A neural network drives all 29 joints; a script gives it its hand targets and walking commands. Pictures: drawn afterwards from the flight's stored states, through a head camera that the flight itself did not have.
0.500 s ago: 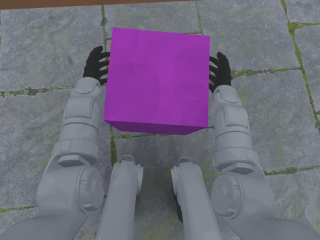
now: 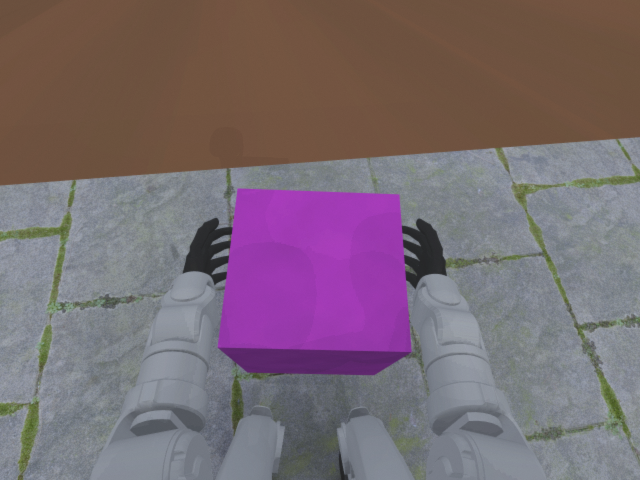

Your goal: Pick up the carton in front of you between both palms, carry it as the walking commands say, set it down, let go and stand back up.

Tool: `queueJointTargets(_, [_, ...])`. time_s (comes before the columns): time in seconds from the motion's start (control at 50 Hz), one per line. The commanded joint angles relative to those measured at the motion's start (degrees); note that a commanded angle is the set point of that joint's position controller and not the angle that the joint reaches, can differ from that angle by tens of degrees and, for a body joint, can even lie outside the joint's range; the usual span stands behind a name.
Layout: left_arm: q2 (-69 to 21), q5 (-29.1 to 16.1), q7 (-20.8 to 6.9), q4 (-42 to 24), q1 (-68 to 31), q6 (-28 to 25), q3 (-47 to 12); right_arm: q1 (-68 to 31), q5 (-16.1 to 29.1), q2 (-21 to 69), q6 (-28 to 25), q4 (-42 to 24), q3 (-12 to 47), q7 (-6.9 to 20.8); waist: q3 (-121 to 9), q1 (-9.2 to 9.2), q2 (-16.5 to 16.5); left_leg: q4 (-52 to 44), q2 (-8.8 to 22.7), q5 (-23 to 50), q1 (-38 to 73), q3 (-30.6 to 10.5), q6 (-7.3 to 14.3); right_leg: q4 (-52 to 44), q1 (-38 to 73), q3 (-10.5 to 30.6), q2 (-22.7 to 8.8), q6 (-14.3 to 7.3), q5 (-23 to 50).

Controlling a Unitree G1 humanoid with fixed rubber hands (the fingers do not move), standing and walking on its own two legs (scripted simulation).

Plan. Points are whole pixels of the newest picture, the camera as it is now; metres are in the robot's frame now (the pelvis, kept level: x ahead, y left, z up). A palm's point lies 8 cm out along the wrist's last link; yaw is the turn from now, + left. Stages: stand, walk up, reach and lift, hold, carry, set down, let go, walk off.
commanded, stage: reach and lift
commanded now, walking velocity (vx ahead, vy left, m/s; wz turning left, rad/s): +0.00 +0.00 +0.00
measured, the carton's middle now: (314, 293) +0.38 +0.00 -0.11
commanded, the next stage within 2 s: hold in 1.56 s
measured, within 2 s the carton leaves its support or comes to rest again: neither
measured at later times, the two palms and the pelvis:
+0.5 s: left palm (165, 258) +0.34 +0.15 +0.11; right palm (485, 253) +0.34 -0.15 +0.11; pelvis +0.05 +0.00 +0.11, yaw +0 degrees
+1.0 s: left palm (150, 252) +0.33 +0.15 +0.14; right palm (505, 248) +0.33 -0.15 +0.15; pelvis +0.03 +0.00 +0.12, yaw +0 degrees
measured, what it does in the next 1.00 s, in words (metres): rises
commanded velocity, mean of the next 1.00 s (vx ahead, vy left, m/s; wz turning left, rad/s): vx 0.00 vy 0.00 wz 0.00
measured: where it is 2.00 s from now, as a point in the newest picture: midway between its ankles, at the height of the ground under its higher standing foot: outside the picture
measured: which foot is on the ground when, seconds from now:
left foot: down 0.00-1.00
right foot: down 0.00-1.00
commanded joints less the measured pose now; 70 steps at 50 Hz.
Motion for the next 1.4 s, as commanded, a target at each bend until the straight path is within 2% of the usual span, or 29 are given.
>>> queueJointTargets(0.0, [-60.9,-7.2,-12.9,-1.9,-29.9,-2.1,-31.1,-27.3,5.8,60.0,0.5,4.3,33.6,13.8,-33.0,0.54,1.9,-12.4,-2.9,15.4,28.9,4.5,1.4,-12.8,22.3,-4.6,2.7,-0.9,14.2])
queueJointTargets(0.24, [-61.6,-7.6,-13.2,-7.2,-17.6,-0.2,-35.7,-14.5,5.7,59.8,2.5,-0.2,38.2,14.8,-23.0,0.39,1.6,-27.9,-1.4,24.5,46.9,2.3,1.4,-28.3,41.9,-2.3,1.0,-1.3,24.1])
queueJointTargets(0.38, [-61.6,-9.1,-13.8,-12.3,-11.7,5.0,-38.5,-8.6,6.7,59.2,7.7,-4.9,41.1,15.9,-15.7,0.42,1.6,-36.9,-0.6,28.8,57.0,2.0,1.1,-37.3,53.0,-2.0,0.2,-1.2,28.7])
queueJointTargets(0.5, [-60.6,-10.0,-14.4,-18.2,-9.2,10.9,-40.3,-5.3,8.0,59.0,13.4,-9.5,42.3,17.0,-8.3,0.15,1.2,-43.7,-0.1,28.3,63.4,2.0,1.1,-44.2,60.8,-2.0,-0.5,-0.9,29.3])
queueJointTargets(0.64, [-58.4,-7.0,-15.4,-16.3,-10.7,15.3,-34.0,-7.6,5.1,56.7,17.8,-7.7,36.1,18.3,3.3,0.60,0.8,-47.6,0.0,16.5,62.9,2.9,1.9,-48.2,59.9,-2.4,-1.2,-1.4,17.7])
queueJointTargets(0.72, [-59.8,-7.3,-16.3,-16.6,-16.1,15.2,-33.8,-12.7,5.2,58.2,17.6,-7.8,35.8,19.0,1.8,0.41,0.8,-47.1,0.1,14.5,63.7,3.3,2.1,-47.9,60.0,-2.7,-1.3,-1.7,15.3])
queueJointTargets(0.92, [-61.1,-7.3,-16.4,-16.6,-18.6,15.5,-34.6,-15.6,5.4,58.2,17.7,-8.7,36.4,19.2,-1.8,0.19,1.2,-47.2,0.2,15.8,66.0,3.5,1.6,-47.7,62.0,-3.3,-0.9,-1.6,16.5])
queueJointTargets(1.38, [-59.1,-9.2,-15.4,-25.1,-9.5,18.8,-37.4,-6.8,7.3,55.8,20.9,-16.9,39.4,18.7,-1.7,0.16,1.2,-49.5,-0.4,28.2,71.2,2.7,0.9,-50.0,67.7,-2.9,-0.2,-1.0,28.5])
